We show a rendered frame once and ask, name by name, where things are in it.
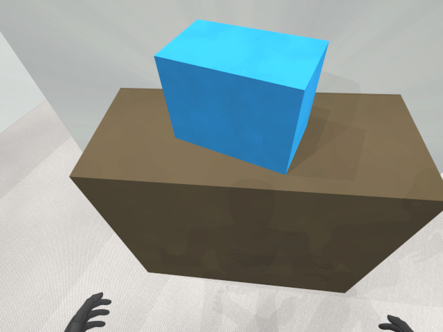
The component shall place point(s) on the left robot hand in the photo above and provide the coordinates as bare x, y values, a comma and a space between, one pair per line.
79, 322

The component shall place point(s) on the right robot hand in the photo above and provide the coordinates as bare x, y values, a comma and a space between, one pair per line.
397, 325

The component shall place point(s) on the carton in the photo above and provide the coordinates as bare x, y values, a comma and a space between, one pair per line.
243, 92

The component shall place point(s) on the pedestal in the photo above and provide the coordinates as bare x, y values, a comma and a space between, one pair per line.
361, 183

